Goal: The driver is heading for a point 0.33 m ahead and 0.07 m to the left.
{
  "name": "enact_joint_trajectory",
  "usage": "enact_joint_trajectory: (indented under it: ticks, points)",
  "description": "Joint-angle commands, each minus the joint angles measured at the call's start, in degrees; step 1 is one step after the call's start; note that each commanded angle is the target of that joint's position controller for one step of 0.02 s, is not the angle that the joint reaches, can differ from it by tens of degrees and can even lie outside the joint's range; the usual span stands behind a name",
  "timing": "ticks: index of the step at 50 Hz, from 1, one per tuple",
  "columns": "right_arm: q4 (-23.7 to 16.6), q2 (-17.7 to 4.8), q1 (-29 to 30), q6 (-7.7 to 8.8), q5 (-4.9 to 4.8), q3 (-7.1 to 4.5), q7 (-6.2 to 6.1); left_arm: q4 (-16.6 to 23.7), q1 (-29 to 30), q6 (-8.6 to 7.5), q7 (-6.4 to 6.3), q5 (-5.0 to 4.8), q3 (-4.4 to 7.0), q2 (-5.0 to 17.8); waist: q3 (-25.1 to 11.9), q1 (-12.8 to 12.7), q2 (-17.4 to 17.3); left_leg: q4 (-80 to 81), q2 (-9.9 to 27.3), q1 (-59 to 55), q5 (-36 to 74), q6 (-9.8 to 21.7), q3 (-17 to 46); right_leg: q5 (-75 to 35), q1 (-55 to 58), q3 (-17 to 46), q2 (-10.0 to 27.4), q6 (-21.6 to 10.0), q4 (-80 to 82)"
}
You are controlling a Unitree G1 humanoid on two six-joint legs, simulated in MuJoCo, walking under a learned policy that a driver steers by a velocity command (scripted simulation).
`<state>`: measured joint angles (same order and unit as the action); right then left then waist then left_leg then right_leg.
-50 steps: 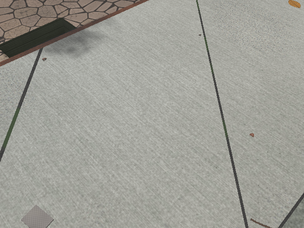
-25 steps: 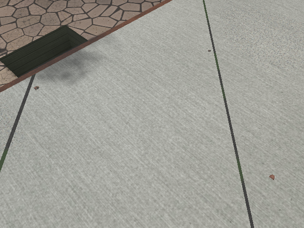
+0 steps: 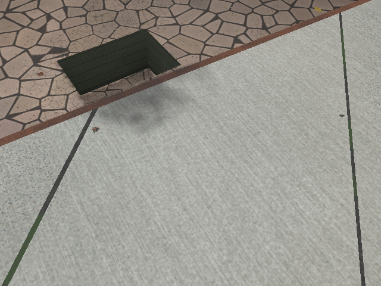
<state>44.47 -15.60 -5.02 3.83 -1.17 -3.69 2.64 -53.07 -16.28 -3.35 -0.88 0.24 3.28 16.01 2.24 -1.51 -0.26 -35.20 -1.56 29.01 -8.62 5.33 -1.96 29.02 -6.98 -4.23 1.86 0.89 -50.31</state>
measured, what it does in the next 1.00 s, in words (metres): walks ahead: right foot, then left foot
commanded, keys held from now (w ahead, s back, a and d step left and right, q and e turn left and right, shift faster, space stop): w+q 0.18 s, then no key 0.82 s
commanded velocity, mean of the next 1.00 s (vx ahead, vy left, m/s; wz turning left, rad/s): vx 0.21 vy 0.00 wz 0.22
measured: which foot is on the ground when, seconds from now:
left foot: down 0.00-0.42, up 0.44-0.70, down 0.72-1.00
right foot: up 0.00-0.40, down 0.42-1.00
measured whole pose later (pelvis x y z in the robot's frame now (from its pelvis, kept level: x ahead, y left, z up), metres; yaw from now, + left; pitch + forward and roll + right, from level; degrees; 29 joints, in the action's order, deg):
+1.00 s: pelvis +0.33 +0.03 +0.01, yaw +12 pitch -1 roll +0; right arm 51.0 -12.4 -14.6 1.0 0.5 -2.1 -1.8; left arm -53.8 -8.3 -0.6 -0.5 0.3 1.7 13.4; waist 1.3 -0.3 0.2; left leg -31.8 0.5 11.7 -19.4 -0.8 2.4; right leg 12.3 -17.2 0.1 -0.3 0.1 -30.1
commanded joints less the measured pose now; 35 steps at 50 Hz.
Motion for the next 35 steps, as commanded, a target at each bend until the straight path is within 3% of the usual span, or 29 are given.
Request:
enact_joint_trajectory:
  ticks: [1,2,3,4,6,9,12,14,16,18,20,21,22,23,24,25,26,28,30,33,35]
  points:
    - [-0.3,-9.8,-16.1,0.51,0.28,-2.97,-0.77,7.8,4.1,-4.93,1.30,-2.31,0.70,7.8,-13.7,7.7,-7.5,18.4,18.0,-45.0,-7.8,13.4,37.7,-2.6,-40.6,9.4,-0.2,-2.7,-27.1]
    - [-1.4,-9.0,-12.5,0.65,0.35,-2.66,-0.86,7.9,5.6,-5.45,0.97,-1.78,0.62,7.3,-10.1,5.6,-1.5,18.7,15.8,-36.9,-2.1,12.1,31.6,-7.3,-38.1,9.0,2.2,-2.9,-23.1]
    - [-2.4,-7.6,-9.3,0.62,0.61,-2.25,-0.94,7.8,6.1,-5.32,0.59,-0.48,1.12,7.6,-7.2,3.6,0.1,19.8,14.1,-29.4,3.5,11.3,27.3,-9.9,-34.4,8.9,3.8,-2.3,-18.2]
    - [-3.3,-6.5,-7.7,0.65,1.21,-1.80,-1.14,8.1,5.6,-4.65,0.53,-0.01,1.42,7.6,-6.6,1.7,-1.1,21.2,12.7,-24.8,7.0,11.2,25.2,-11.5,-30.6,9.4,4.8,-1.9,-15.9]
    - [-3.8,-7.0,-7.5,0.70,0.88,-1.93,-1.64,8.5,4.8,-3.35,0.40,0.44,1.44,6.2,-5.5,0.4,-2.0,22.8,11.4,-20.2,11.3,11.7,22.4,-12.6,-28.6,8.6,4.8,-0.1,-11.1]
    - [-3.3,-9.3,-10.5,0.72,0.42,-2.60,-2.82,10.7,9.9,-2.53,0.04,0.84,1.12,4.8,-3.2,1.7,-2.0,23.8,9.6,-17.2,13.8,10.9,18.8,-20.9,-30.2,7.6,3.4,2.3,-0.5]
    - [-2.7,-8.9,-11.9,-0.12,0.48,-2.44,-3.66,11.8,14.2,-2.88,0.58,0.86,0.41,3.0,-2.9,3.3,-3.7,20.3,5.5,-14.5,24.8,6.8,12.0,-32.2,-24.1,5.6,0.2,2.3,13.1]
    - [-1.5,-8.5,-14.8,-0.65,0.41,-2.26,-3.93,12.8,16.8,-3.30,1.26,0.54,0.19,2.6,-4.1,5.2,-4.6,18.9,5.7,-15.0,24.4,4.9,12.3,-39.3,-20.3,4.7,-1.7,1.6,17.2]
    - [-0.8,-7.7,-15.8,-1.09,0.46,-1.93,-4.23,13.5,18.1,-3.37,1.75,0.51,0.30,3.3,-4.0,5.6,-5.0,16.4,6.8,-18.5,23.3,4.2,14.2,-39.1,-20.4,5.7,-2.2,0.5,20.4]
    - [-0.6,-7.3,-15.4,-1.47,0.85,-1.80,-4.55,13.4,17.1,-3.70,2.05,0.90,0.76,5.0,-4.6,4.7,-5.3,12.2,8.6,-23.2,24.7,3.9,16.8,-35.5,-20.3,6.8,-2.2,-1.0,22.8]
    - [-1.0,-6.8,-13.1,-1.72,1.03,-1.56,-4.66,11.7,11.6,-4.40,2.02,1.48,1.24,6.2,-6.5,1.4,-5.4,5.2,7.8,-25.4,29.4,2.6,17.5,-36.7,-14.4,5.9,-2.3,-3.3,27.1]
    - [-1.8,-5.8,-13.0,-1.56,1.42,-1.17,-4.52,11.0,7.8,-4.82,1.76,2.35,1.57,8.1,-10.4,0.0,-3.1,-1.5,4.5,-23.1,27.2,0.6,16.2,-52.4,-5.0,8.1,1.2,-5.3,27.1]
    - [-1.9,-3.6,-18.5,-1.05,1.96,-0.37,-4.23,11.0,4.3,-4.71,1.50,3.46,1.84,10.8,-17.6,1.4,5.4,-14.4,0.0,-11.5,7.6,-2.5,15.0,-74.7,13.1,17.5,11.8,-12.1,20.9]
    - [0.0,-3.0,-25.4,-1.02,1.08,0.31,-3.94,9.9,1.3,-3.46,1.61,2.30,1.25,7.6,-25.5,1.0,14.9,-28.4,-4.6,-2.5,-29.8,-6.0,12.4,-79.6,23.2,29.7,22.0,-21.3,20.7]
    - [0.5,-7.7,-24.0,-1.73,0.51,-0.62,-3.65,9.7,1.0,-2.44,1.88,0.18,0.57,5.0,-25.1,0.2,9.3,-32.5,-2.0,0.2,-32.7,-6.9,14.0,-61.6,19.9,33.3,21.6,-20.9,23.2]
    - [-0.5,-8.9,-18.3,-3.00,0.12,-1.19,-3.92,10.2,4.8,-1.60,1.78,-0.38,0.30,4.5,-17.9,0.0,5.5,-34.6,-0.2,2.6,-28.8,-8.1,12.5,-47.3,12.8,30.8,19.0,-18.3,26.1]
    - [-1.0,-8.4,-14.9,-4.35,0.39,-1.23,-4.33,10.7,8.8,-0.86,1.72,0.03,-0.46,3.2,-12.5,0.8,3.3,-32.5,1.5,2.6,-26.2,-8.8,10.6,-37.2,4.8,27.4,16.4,-16.2,29.2]
    - [-1.1,-5.7,-14.3,-6.40,0.87,-0.93,-4.92,10.9,14.4,0.41,1.70,1.06,-0.60,3.5,-6.3,3.6,6.6,-21.0,4.0,-4.2,-22.5,-9.3,8.0,-23.7,-9.0,21.4,11.4,-12.8,34.4]
    - [0.2,-3.0,-15.7,-6.29,1.33,-0.18,-5.21,10.3,15.1,1.06,1.49,1.53,-0.14,4.4,-6.2,3.8,9.3,-11.6,3.0,-11.7,-19.4,-9.2,4.8,-24.8,-13.5,15.8,7.8,-12.0,35.4]
    - [2.0,-2.7,-16.4,-5.63,1.56,-0.16,-4.87,8.9,13.9,1.41,0.94,0.43,-0.11,4.6,-9.5,4.3,7.5,0.7,2.7,-19.4,-5.7,-7.7,3.4,-20.0,-12.6,14.4,8.0,-11.8,34.0]
    - [1.7,-3.2,-14.6,-5.57,2.66,-0.19,-4.63,7.8,12.4,1.56,0.91,0.09,-0.80,3.0,-8.0,4.2,5.8,7.2,3.3,-23.4,-0.6,-5.7,4.1,-6.6,-15.7,13.7,6.1,-8.0,34.1]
